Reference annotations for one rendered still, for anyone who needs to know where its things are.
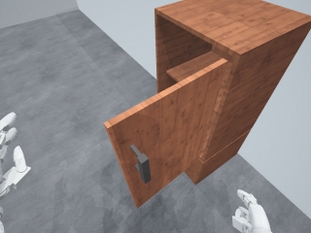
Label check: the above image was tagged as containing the handle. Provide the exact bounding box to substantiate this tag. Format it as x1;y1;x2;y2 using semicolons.
130;145;152;183

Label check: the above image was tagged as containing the cupboard door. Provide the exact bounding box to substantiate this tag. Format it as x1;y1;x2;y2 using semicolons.
104;58;227;209

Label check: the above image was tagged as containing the robot right hand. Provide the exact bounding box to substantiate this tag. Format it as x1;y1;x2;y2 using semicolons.
232;189;271;233

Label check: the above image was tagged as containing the robot left hand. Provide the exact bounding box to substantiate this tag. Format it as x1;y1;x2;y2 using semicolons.
0;112;31;200

